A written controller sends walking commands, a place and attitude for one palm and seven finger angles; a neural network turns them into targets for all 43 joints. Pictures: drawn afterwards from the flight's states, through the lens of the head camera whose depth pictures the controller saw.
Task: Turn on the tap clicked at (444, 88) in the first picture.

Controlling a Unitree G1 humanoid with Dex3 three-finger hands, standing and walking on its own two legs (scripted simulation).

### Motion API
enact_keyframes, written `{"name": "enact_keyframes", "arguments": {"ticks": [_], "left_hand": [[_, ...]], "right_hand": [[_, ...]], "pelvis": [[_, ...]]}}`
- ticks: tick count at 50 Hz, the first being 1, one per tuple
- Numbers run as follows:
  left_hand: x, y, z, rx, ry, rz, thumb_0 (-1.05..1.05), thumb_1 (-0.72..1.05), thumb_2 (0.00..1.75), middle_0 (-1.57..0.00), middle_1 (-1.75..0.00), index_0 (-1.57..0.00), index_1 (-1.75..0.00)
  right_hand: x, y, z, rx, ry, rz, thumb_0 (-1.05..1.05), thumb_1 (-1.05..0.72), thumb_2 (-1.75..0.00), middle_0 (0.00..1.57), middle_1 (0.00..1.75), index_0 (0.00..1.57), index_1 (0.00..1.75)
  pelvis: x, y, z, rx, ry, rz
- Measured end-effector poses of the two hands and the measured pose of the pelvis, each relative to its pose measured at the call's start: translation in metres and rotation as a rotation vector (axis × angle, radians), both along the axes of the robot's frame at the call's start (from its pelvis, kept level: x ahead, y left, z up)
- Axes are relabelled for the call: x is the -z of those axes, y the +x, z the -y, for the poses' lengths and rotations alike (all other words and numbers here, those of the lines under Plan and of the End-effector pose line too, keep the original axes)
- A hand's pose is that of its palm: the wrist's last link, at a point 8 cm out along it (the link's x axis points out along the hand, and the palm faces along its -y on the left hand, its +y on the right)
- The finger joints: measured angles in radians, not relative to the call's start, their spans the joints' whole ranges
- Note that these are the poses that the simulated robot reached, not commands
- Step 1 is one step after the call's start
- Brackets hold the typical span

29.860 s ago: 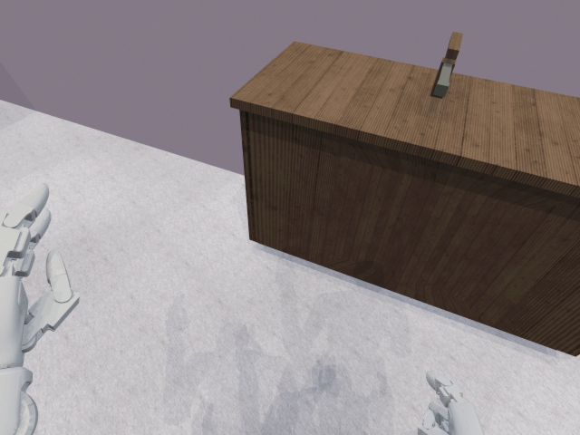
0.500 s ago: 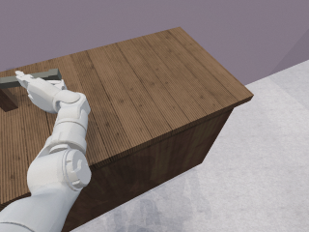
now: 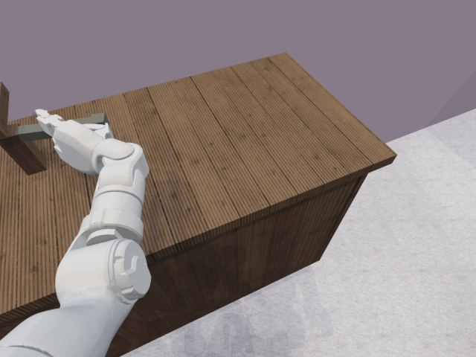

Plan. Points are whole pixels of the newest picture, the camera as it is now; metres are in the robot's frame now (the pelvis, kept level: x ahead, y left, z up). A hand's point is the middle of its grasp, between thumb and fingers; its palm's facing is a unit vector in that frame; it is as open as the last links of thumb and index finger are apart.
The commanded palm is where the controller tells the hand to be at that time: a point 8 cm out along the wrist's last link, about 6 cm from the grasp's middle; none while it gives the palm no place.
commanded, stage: lift the hand up off the lever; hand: left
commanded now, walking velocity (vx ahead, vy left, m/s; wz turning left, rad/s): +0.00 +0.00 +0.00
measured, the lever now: (100, 123) +0.54 +0.24 +0.10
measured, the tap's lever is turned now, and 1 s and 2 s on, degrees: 77 77 77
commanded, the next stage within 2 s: draw the hand back beside the body in 1.34 s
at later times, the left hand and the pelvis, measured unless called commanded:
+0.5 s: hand (102, 127) +0.46 +0.20 +0.15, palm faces +0.83 -0.54 -0.13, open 7.8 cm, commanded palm +0.41 +0.22 +0.15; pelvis -0.02 -0.02 +0.00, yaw +1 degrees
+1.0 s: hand (95, 120) +0.46 +0.21 +0.17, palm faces +0.84 -0.54 -0.11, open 7.8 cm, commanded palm +0.40 +0.22 +0.17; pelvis -0.01 -0.01 +0.01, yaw +0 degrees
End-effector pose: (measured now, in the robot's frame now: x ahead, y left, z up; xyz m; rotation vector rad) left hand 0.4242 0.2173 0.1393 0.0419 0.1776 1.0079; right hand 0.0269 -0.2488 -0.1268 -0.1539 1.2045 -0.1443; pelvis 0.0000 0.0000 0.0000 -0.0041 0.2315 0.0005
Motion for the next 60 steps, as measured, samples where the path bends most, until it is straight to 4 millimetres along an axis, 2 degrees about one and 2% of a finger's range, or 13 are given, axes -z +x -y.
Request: {"name": "enact_keyframes", "arguments": {"ticks": [13, 24, 29, 39, 47, 60], "left_hand": [[-0.012, -0.014, 0.002, -0.017, 0.001, -0.021, 0.01, 0.90, 0.90, -0.16, -0.15, -0.16, -0.15], [-0.021, -0.015, 0.002, 0.002, 0.005, -0.012, 0.01, 0.90, 0.90, -0.16, -0.15, -0.16, -0.15], [-0.021, -0.016, 0.001, -0.007, -0.013, -0.024, 0.01, 0.90, 0.90, -0.16, -0.15, -0.16, -0.15], [-0.033, -0.014, 0.000, 0.008, 0.006, 0.005, 0.01, 0.90, 0.90, -0.16, -0.15, -0.16, -0.15], [-0.034, -0.018, 0.000, 0.005, -0.012, 0.002, 0.01, 0.90, 0.90, -0.16, -0.15, -0.16, -0.15], [-0.047, -0.026, -0.002, 0.019, -0.007, 0.015, 0.01, 0.90, 0.90, -0.16, -0.15, -0.15, -0.15]], "right_hand": [[-0.002, 0.001, 0.012, -0.002, -0.009, 0.041, 0.01, -0.90, -0.90, 0.20, 0.30, 0.20, 0.30], [-0.003, -0.007, 0.020, 0.004, -0.026, 0.040, 0.01, -0.90, -0.90, 0.20, 0.30, 0.20, 0.30], [-0.005, -0.011, 0.021, 0.016, -0.031, 0.041, 0.01, -0.90, -0.90, 0.20, 0.30, 0.20, 0.30], [-0.004, -0.015, 0.015, 0.026, -0.019, 0.036, 0.01, -0.90, -0.90, 0.20, 0.30, 0.20, 0.30], [-0.006, -0.004, 0.008, 0.018, -0.007, 0.066, 0.01, -0.90, -0.90, 0.20, 0.30, 0.20, 0.30], [-0.012, 0.029, 0.001, -0.014, 0.002, 0.139, 0.01, -0.90, -0.90, 0.20, 0.30, 0.20, 0.30]], "pelvis": [[-0.003, -0.009, 0.010, -0.003, 0.009, 0.027], [-0.004, -0.017, 0.015, -0.007, 0.013, 0.030], [-0.005, -0.018, 0.015, -0.004, 0.013, 0.031], [-0.006, -0.016, 0.011, 0.002, 0.012, 0.040], [-0.009, -0.012, 0.006, 0.007, 0.011, 0.056], [-0.011, -0.008, 0.003, 0.004, 0.012, 0.084]]}}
